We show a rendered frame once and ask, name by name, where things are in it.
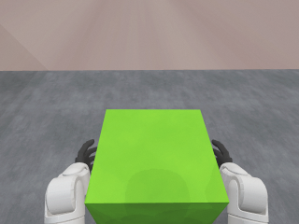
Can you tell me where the carton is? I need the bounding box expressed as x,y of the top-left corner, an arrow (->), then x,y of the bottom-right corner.
84,109 -> 229,224

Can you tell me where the robot left forearm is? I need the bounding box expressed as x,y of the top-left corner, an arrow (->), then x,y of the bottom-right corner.
44,162 -> 91,224

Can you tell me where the robot right forearm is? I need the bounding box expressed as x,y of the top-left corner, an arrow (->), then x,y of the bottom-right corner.
220,162 -> 269,224

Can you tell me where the robot right hand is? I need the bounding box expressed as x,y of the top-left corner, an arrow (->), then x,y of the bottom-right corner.
211,139 -> 233,170

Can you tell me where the robot left hand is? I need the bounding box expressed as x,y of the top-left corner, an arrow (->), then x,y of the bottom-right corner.
75,139 -> 98,175

